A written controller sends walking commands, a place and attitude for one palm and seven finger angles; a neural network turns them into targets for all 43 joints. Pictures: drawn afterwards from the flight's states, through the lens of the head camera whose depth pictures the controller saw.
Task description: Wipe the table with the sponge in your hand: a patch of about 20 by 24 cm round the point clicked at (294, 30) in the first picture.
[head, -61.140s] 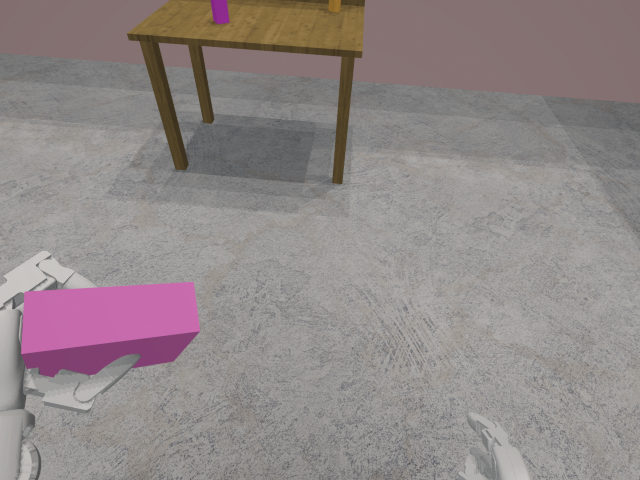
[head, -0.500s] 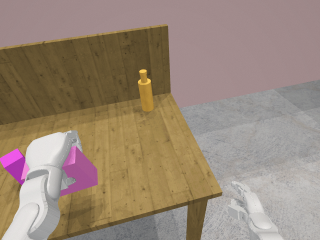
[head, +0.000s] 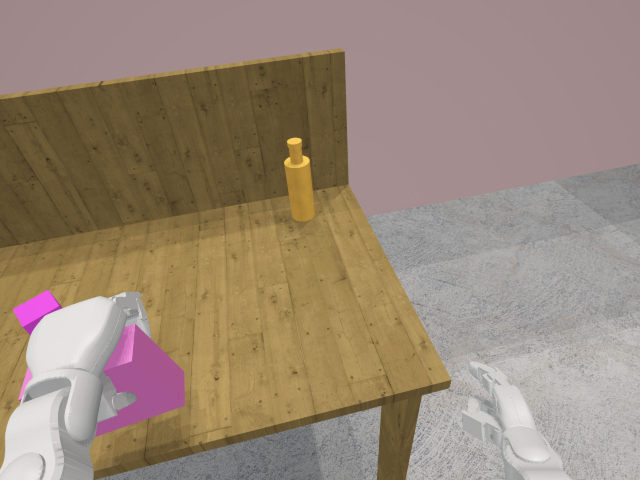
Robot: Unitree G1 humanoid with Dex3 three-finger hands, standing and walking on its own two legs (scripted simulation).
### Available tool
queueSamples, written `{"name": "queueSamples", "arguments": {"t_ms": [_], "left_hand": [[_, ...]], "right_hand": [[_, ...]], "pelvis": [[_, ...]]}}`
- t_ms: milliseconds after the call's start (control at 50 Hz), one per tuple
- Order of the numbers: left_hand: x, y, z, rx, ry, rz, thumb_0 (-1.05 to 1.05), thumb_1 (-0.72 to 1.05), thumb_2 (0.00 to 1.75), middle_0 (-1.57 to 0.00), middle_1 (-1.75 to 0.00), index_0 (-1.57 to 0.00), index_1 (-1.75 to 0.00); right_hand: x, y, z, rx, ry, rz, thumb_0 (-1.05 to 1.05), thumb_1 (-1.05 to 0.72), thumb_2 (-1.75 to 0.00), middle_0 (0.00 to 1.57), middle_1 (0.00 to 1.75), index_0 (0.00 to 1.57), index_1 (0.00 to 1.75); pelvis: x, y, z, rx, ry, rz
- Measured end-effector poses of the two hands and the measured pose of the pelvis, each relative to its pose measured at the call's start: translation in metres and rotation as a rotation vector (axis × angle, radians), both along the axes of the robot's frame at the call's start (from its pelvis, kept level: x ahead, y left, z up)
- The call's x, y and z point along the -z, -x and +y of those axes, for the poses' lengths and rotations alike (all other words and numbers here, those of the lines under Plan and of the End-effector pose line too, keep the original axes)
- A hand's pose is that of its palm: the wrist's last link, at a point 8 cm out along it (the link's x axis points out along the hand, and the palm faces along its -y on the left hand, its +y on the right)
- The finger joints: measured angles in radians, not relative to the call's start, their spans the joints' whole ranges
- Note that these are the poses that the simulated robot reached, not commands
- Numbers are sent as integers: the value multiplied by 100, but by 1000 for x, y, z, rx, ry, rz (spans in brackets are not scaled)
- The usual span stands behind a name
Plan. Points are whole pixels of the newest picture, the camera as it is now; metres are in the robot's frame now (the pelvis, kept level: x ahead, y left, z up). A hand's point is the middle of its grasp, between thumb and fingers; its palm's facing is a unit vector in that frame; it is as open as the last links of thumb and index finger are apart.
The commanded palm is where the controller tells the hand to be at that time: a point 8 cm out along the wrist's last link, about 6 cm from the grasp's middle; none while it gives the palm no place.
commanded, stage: bring the sponge back beside the body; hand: left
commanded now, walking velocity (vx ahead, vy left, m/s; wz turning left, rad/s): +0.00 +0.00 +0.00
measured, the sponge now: (123, 391) +0.18 +0.29 +0.04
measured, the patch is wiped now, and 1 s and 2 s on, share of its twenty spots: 1.00 1.00 1.00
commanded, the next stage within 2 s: step back with the hand held close in 0.40 s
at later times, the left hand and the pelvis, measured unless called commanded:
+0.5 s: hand (108, 367) +0.18 +0.28 +0.11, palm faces +0.06 -0.13 -0.99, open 9.1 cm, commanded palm +0.15 +0.28 +0.18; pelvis -0.01 +0.01 +0.00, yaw +0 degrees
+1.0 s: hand (104, 319) +0.21 +0.28 +0.16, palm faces +0.34 -0.83 -0.44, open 9.1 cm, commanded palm +0.16 +0.31 +0.18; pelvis +0.00 +0.03 -0.01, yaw +0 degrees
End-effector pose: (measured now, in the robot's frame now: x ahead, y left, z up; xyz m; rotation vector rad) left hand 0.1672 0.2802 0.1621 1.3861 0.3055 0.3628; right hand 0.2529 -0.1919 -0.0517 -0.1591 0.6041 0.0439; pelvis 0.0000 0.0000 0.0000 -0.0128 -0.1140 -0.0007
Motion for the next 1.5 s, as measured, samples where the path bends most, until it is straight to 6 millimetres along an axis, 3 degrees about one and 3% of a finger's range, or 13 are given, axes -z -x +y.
{"name": "queueSamples", "arguments": {"t_ms": [180,320,540,580,620,680,760,880,960,1040,1280,1500], "left_hand": [[0,14,-3,57,-42,-7,0,-44,108,-84,-144,-85,-142],[-4,12,7,9,-28,-30,0,-44,108,-84,-144,-85,-142],[0,10,1,65,-39,-13,0,-44,108,-84,-144,-85,-142],[-3,7,8,105,333,-157,0,-44,108,-84,-144,-85,-142],[-5,2,12,159,574,-295,0,-45,108,-84,-144,-85,-142],[-3,-7,14,223,779,-448,0,-45,108,-84,-144,-85,-142],[-1,-12,7,309,897,-547,-1,-45,108,-84,-144,-85,-143],[-12,-6,16,352,833,-526,-1,-45,108,-84,-145,-85,-143],[-17,-3,32,329,784,-543,-1,-45,108,-84,-145,-85,-143],[-11,0,37,295,806,-566,-1,-45,108,-84,-145,-85,-143],[-11,29,20,335,836,-631,-1,-46,109,-84,-145,-85,-143],[-3,53,46,316,775,-647,-1,-46,109,-85,-145,-85,-144]], "right_hand": [[-2,2,3,-15,26,-11,1,-90,-90,20,30,20,30],[-1,6,7,-11,16,-8,1,-90,-90,20,30,20,30],[0,11,6,-3,26,-7,1,-90,-90,20,30,20,30],[-3,15,6,-5,40,-26,1,-90,-90,20,30,20,30],[-5,23,5,-10,58,-41,1,-90,-90,20,30,20,30],[-2,44,-2,14,96,-7,1,-90,-90,20,30,20,30],[11,78,-20,93,155,88,1,-90,-90,20,30,20,30],[30,122,-40,204,198,212,1,-90,-90,20,30,20,30],[36,134,-40,231,194,244,1,-90,-90,20,30,20,30],[34,130,-32,225,175,201,2,-90,-90,20,30,20,30],[15,99,-16,123,154,29,1,-90,-90,20,30,20,30],[20,128,-11,131,201,62,1,-90,-90,20,30,20,30]], "pelvis": [[1,3,1,-2,5,-13],[0,6,2,-3,5,-14],[1,6,5,1,5,-12],[1,7,5,-3,11,3],[2,8,4,-4,15,32],[5,8,3,-8,27,70],[10,3,9,-6,28,99],[11,-3,21,-4,29,137],[12,-2,24,-3,28,145],[12,3,26,3,20,142],[17,27,19,-26,37,146],[25,54,31,-22,37,145]]}}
